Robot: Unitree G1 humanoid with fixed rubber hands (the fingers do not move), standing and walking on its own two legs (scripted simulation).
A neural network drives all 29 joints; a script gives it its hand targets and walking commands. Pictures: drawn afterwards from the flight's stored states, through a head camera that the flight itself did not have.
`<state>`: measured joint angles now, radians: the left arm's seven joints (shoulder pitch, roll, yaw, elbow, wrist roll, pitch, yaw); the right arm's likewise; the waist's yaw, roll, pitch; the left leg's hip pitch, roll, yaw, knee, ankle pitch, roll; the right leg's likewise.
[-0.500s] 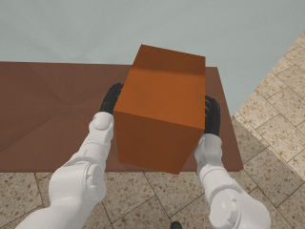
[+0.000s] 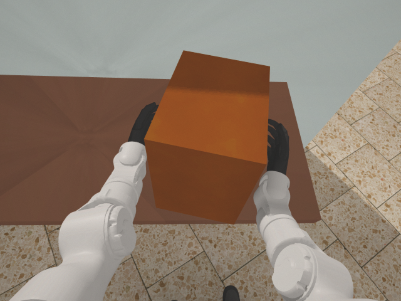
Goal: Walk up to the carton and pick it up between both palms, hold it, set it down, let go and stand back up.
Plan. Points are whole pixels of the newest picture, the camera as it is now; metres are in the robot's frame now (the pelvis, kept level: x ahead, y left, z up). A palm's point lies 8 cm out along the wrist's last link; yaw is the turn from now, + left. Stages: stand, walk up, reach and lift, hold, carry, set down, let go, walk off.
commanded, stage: set down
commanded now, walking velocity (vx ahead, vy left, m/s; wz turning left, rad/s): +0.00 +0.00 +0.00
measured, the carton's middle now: (209, 141) +0.46 -0.01 -0.04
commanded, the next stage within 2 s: none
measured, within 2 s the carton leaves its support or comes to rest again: rests again in 1.26 s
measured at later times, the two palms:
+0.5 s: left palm (139, 140) +0.44 +0.15 +0.00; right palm (274, 165) +0.37 -0.14 +0.00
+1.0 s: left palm (139, 141) +0.44 +0.15 -0.01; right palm (272, 169) +0.37 -0.13 -0.01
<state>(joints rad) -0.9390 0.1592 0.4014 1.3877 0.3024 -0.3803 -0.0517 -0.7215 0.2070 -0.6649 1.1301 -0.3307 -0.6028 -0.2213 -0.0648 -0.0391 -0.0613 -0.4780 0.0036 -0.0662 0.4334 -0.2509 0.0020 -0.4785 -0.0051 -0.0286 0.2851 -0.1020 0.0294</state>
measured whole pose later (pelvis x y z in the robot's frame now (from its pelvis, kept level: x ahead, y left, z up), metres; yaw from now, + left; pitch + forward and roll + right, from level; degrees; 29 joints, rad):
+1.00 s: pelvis -0.01 +0.00 +0.00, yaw +0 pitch +19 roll -2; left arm -0.96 0.17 0.52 1.39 0.38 -0.41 -0.10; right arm -0.75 0.22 -0.76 1.17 -0.41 -0.64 -0.22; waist -0.07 -0.04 -0.06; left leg -0.54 0.00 -0.07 0.43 -0.23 0.00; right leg -0.54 -0.01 -0.03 0.29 -0.09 0.03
